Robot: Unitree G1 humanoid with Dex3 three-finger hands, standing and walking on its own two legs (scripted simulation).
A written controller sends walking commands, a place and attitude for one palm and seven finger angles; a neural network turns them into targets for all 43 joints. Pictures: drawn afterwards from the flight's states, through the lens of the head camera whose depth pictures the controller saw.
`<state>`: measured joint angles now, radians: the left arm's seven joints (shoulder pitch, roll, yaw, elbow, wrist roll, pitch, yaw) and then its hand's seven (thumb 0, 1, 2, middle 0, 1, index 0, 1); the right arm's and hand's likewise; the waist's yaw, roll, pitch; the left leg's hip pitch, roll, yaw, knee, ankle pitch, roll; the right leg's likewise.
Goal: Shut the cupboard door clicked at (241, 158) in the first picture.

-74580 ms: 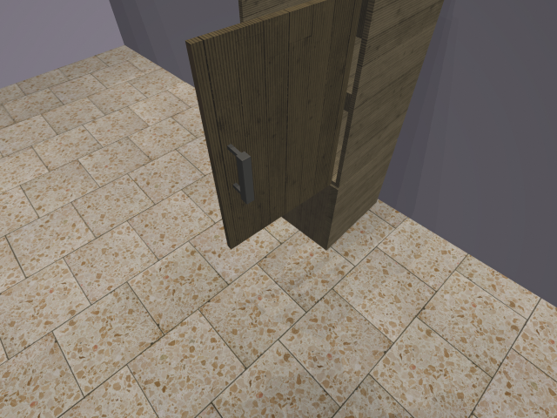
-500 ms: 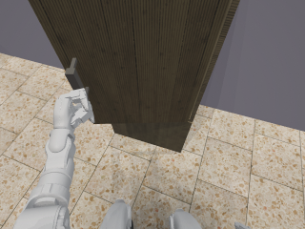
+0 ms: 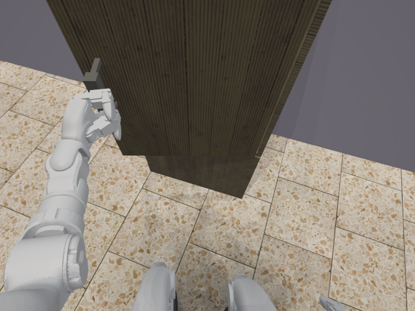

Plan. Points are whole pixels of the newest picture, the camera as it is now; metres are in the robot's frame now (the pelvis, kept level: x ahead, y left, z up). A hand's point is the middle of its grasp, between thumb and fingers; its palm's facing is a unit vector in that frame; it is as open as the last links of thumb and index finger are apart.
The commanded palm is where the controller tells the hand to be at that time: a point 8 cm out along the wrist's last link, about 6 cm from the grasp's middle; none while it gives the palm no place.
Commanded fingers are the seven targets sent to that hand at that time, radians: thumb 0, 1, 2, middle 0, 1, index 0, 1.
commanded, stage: push the door shut along its arc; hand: left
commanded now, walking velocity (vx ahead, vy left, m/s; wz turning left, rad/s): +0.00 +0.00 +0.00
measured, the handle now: (104, 94) +0.53 +0.21 +0.06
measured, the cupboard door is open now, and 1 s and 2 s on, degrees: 18 2 0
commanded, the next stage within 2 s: pull the fist back off the door in 1.22 s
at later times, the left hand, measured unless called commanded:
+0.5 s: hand (123, 98) +0.52 +0.17 +0.07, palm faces -0.19 -0.98 -0.03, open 3.2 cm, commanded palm +0.52 +0.18 +0.07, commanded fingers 0.00 0.90 0.90 -1.30 -1.50 -1.30 -1.50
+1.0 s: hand (152, 76) +0.58 +0.12 +0.07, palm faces -0.32 -0.95 -0.02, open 3.1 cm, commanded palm +0.59 +0.14 +0.07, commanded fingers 0.00 0.90 0.90 -1.30 -1.50 -1.30 -1.50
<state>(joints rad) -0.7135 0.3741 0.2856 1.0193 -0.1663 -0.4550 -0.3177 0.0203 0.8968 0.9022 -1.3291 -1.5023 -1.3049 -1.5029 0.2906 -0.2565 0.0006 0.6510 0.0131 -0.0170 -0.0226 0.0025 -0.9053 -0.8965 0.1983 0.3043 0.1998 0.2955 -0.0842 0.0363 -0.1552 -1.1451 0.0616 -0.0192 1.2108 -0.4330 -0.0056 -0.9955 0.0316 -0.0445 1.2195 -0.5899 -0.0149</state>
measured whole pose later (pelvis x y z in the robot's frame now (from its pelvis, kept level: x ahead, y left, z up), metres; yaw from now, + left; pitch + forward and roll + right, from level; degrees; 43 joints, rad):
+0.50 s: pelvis -0.01 +0.02 -0.02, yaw -1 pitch +26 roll -5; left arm -1.05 0.52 0.27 1.22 -0.10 -0.36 -0.35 0.02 0.90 0.90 -1.31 -1.50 -1.32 -1.50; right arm 0.36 -0.27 0.02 0.69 0.00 -0.05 0.00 0.00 -0.90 -0.90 0.20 0.30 0.20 0.30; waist -0.17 0.05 -0.14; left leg -1.33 0.06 -0.04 1.30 -0.43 0.02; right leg -1.15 0.04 -0.06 1.28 -0.58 0.01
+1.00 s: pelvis -0.01 +0.02 -0.04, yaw -3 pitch +31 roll -7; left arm -1.31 0.62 0.29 1.31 0.00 -0.25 -0.40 0.02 0.90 0.90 -1.30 -1.50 -1.30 -1.50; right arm 0.37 -0.26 0.05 0.67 -0.02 -0.07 0.00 0.00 -0.90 -0.90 0.20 0.30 0.20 0.30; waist -0.27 0.07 -0.13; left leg -1.46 0.08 -0.05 1.38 -0.46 0.02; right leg -1.29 0.06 -0.06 1.34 -0.60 0.01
